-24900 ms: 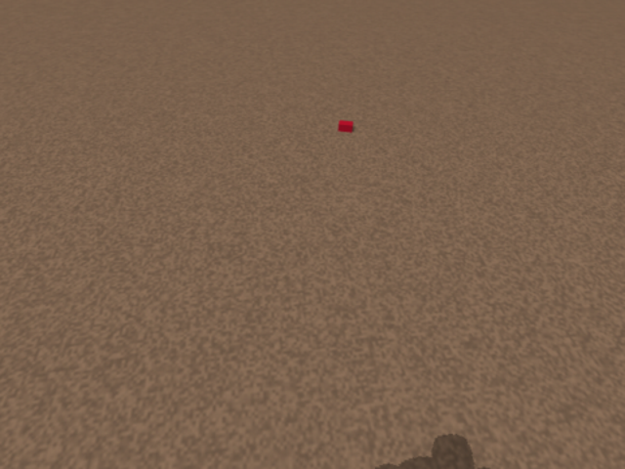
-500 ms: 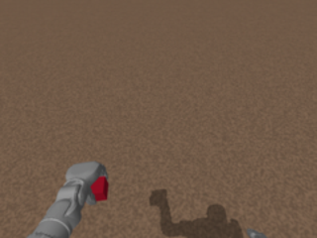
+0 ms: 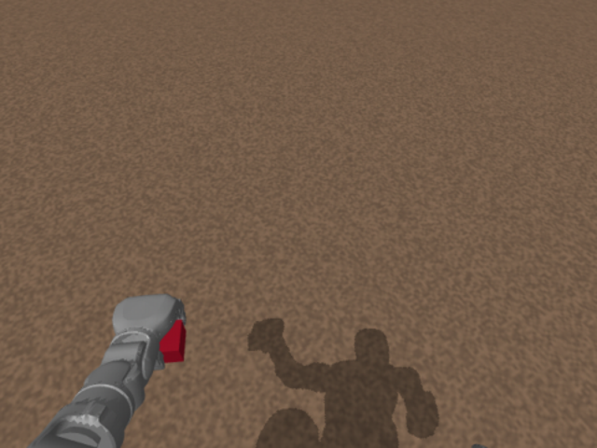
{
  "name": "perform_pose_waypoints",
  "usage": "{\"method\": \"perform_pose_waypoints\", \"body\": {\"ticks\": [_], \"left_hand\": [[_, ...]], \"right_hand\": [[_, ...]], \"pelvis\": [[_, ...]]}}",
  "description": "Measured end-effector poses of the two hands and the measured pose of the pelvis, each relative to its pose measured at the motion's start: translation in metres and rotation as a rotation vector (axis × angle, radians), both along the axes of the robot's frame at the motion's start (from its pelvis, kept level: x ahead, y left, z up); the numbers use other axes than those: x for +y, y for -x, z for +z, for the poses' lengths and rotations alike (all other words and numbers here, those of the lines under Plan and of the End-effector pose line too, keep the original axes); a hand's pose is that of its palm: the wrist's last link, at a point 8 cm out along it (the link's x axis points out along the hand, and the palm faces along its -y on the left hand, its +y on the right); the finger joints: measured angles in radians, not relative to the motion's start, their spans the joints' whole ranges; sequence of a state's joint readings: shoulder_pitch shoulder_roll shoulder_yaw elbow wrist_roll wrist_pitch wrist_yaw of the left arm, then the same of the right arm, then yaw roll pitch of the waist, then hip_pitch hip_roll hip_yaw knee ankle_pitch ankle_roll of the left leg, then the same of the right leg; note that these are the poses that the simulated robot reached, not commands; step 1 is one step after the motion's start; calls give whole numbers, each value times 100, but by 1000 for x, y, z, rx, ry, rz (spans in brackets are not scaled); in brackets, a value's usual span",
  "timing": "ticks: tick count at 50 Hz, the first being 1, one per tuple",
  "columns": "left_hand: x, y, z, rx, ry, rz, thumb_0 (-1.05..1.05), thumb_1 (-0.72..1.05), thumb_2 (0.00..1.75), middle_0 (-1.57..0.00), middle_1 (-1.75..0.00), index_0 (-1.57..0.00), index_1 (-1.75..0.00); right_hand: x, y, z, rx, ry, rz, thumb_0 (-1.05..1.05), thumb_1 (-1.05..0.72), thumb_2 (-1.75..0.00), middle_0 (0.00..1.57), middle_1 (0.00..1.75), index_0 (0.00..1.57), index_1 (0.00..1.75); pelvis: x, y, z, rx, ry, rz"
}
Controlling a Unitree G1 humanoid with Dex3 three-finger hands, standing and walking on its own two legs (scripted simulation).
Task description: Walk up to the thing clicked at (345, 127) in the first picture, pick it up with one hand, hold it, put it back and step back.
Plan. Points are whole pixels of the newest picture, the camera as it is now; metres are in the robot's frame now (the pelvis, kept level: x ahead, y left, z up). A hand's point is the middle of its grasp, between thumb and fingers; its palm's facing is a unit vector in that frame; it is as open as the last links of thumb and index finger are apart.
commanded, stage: crouch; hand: left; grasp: from above
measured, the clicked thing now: (155, 342) +0.33 +0.24 -0.13
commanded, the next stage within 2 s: lower in 1.58 s
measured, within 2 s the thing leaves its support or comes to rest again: neither
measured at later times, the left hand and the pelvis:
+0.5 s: hand (187, 350) +0.39 +0.24 -0.35, palm faces -0.45 -0.04 -0.89, open 8.0 cm; pelvis -0.05 +0.01 -0.21, yaw -2 degrees
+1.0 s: hand (198, 354) +0.43 +0.25 -0.49, palm faces -0.45 -0.07 -0.89, open 8.0 cm; pelvis -0.05 +0.00 -0.33, yaw -4 degrees
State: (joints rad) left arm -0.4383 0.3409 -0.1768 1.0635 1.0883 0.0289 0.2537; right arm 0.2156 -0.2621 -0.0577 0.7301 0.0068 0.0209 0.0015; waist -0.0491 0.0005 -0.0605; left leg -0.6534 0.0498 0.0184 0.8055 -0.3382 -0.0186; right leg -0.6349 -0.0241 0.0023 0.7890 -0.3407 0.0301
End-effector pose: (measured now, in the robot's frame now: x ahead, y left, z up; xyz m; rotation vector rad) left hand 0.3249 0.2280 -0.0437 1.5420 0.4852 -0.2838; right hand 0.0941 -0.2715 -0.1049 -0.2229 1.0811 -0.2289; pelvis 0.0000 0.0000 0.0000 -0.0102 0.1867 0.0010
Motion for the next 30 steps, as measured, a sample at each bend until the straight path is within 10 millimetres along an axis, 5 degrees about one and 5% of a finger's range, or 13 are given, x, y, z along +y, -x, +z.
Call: {"method": "perform_pose_waypoints", "body": {"ticks": [8,16,22,30], "left_hand": [[6,-37,-77,-60,-27,23,-2,33,15,-90,-25,-92,-23],[7,-61,-159,-68,-17,44,-2,33,14,-89,-26,-92,-24],[11,-67,-219,-32,-12,47,-2,34,14,-89,-27,-91,-24],[20,-79,-293,-28,6,35,-2,34,14,-89,-26,-91,-23]], "right_hand": [[-14,64,-67,132,71,-64,1,-88,-88,20,30,20,30],[1,112,-147,242,60,-115,1,-88,-88,20,30,20,30],[19,119,-200,271,25,-102,1,-88,-88,20,30,20,30],[21,105,-259,274,24,-24,1,-88,-88,21,30,20,30]], "pelvis": [[5,19,-70,188,20,-3],[10,34,-145,326,33,-9],[12,43,-192,391,42,-10],[10,48,-250,460,58,-7]]}}
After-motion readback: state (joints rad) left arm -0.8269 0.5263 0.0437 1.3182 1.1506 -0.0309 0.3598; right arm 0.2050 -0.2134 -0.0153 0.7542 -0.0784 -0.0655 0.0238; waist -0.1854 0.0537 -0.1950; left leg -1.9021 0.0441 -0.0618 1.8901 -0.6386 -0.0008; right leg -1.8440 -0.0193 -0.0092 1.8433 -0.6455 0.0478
